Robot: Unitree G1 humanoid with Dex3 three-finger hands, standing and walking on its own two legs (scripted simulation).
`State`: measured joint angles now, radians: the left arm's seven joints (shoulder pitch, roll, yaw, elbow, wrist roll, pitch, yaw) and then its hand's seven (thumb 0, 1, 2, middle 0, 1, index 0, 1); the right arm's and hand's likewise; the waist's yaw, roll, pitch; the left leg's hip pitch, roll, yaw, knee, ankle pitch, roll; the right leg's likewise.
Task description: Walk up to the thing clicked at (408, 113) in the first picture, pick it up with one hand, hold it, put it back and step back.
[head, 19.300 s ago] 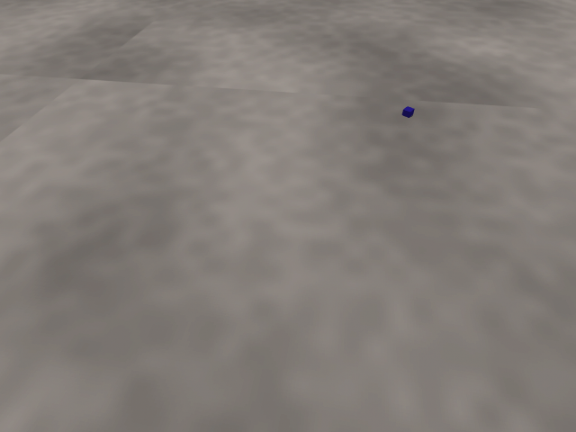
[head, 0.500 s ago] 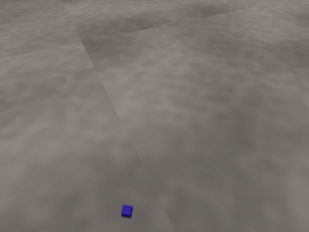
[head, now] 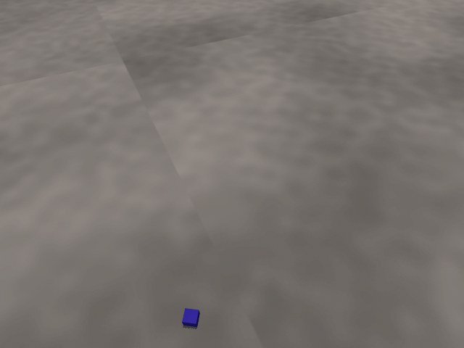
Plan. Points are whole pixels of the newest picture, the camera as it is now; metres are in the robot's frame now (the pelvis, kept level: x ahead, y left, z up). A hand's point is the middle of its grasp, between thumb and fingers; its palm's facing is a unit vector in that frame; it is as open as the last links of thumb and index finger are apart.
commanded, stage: walk up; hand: left
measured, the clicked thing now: (191, 317) +0.45 +0.21 -0.76
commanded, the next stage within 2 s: stand in 0.04 s
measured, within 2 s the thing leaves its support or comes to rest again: neither
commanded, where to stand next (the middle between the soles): +0.06 +0.03 m, yaw +0 degrees
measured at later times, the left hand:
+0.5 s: hand out of the picture +0.09 +0.24 -0.16, palm faces -0.01 -0.94 -0.33, open 7.4 cm
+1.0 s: hand out of the picture +0.07 +0.24 -0.16, palm faces -0.01 -0.94 -0.34, open 7.4 cm
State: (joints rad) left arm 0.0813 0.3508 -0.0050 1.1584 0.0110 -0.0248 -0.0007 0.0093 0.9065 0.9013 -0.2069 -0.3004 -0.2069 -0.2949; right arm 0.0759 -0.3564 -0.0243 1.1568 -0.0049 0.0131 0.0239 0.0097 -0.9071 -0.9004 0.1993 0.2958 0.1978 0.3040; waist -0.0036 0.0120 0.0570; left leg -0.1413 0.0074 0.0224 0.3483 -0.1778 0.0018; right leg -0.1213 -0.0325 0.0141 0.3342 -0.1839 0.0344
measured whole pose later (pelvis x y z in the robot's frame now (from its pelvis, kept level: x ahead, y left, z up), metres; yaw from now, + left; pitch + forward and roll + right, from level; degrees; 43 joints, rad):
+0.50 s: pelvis +0.01 -0.01 +0.00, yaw +0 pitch -2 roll +0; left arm 0.08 0.34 0.01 1.14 0.01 -0.01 -0.01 0.01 0.91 0.90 -0.21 -0.30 -0.21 -0.29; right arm 0.06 -0.35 -0.01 1.14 -0.01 -0.01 0.01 0.01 -0.91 -0.90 0.20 0.30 0.20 0.30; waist 0.00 0.00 0.05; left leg -0.11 0.02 0.01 0.32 -0.17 -0.01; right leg -0.09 -0.02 0.00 0.30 -0.18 0.02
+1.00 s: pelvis +0.00 -0.01 +0.00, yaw +1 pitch -2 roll +0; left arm 0.10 0.35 0.00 1.14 0.01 -0.01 -0.01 0.01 0.91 0.90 -0.21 -0.30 -0.21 -0.29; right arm 0.09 -0.35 0.00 1.15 -0.01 -0.01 0.01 0.01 -0.91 -0.90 0.20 0.30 0.20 0.30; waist 0.00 0.01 0.05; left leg -0.12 0.02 0.00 0.31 -0.16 -0.02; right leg -0.10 -0.02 -0.01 0.31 -0.18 0.01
